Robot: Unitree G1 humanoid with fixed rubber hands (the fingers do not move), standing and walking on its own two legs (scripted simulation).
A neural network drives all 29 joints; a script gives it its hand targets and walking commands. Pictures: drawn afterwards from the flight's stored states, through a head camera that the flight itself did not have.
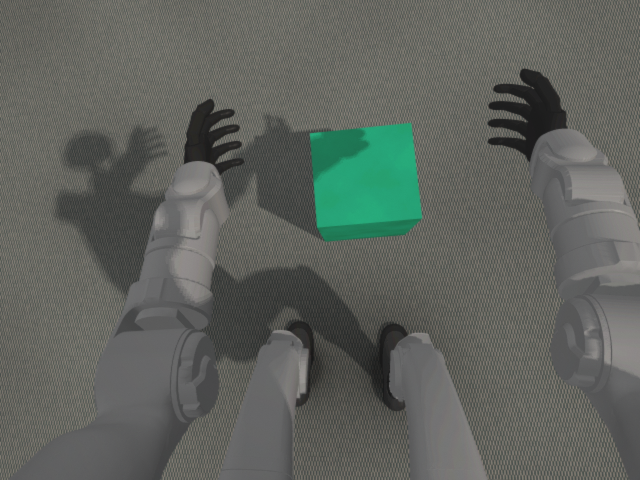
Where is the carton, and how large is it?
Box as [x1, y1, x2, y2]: [310, 123, 421, 241]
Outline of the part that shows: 410,123 310,133 317,227 325,241 404,234 421,218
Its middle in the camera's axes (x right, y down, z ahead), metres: +0.10 -0.11 +0.91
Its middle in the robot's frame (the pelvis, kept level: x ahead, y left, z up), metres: +0.55 -0.02 -0.54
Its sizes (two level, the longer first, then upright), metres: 0.210 0.200 0.250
